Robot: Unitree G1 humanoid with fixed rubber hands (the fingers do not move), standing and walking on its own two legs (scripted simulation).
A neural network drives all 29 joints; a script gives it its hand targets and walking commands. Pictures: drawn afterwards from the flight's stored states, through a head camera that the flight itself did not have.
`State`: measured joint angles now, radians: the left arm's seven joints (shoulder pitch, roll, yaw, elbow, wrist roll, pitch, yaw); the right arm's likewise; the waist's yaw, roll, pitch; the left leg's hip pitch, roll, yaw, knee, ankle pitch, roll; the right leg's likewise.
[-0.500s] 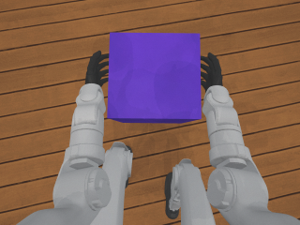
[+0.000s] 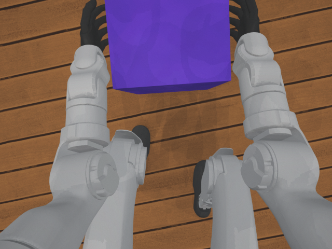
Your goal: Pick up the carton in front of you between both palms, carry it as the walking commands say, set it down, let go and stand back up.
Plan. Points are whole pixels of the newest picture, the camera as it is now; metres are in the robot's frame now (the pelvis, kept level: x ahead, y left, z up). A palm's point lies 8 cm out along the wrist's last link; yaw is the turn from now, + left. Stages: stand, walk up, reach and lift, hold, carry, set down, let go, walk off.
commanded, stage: set down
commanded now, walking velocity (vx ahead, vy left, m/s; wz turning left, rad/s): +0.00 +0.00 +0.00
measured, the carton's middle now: (169, 45) +0.52 +0.09 -0.21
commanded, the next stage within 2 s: none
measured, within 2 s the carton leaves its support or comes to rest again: rests again in 1.36 s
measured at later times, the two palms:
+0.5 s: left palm (98, 36) +0.51 +0.25 -0.19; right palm (228, 42) +0.55 -0.04 -0.22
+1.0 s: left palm (96, 42) +0.50 +0.26 -0.22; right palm (225, 47) +0.55 -0.04 -0.24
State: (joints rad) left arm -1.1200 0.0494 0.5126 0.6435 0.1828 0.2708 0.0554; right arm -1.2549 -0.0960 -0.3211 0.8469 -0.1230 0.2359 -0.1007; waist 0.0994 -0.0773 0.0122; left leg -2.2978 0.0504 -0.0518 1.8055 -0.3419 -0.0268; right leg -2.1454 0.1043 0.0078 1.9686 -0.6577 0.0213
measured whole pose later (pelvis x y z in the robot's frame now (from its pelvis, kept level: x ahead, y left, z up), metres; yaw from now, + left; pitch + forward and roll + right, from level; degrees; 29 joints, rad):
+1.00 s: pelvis -0.01 +0.00 -0.06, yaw +1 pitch +44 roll +1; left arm -1.40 0.28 0.52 1.06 0.08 0.15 -0.04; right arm -1.45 -0.18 -0.19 1.03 -0.13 0.19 -0.06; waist 0.15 0.00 0.22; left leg -2.41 0.04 -0.05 1.99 -0.36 -0.05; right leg -2.27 0.14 0.03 2.18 -0.68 0.03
